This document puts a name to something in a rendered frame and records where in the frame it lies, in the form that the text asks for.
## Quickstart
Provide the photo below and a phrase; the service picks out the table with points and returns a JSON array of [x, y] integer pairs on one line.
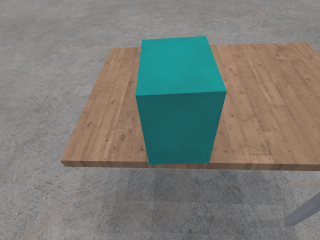
[[270, 118]]

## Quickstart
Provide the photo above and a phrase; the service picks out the carton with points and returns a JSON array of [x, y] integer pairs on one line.
[[180, 96]]

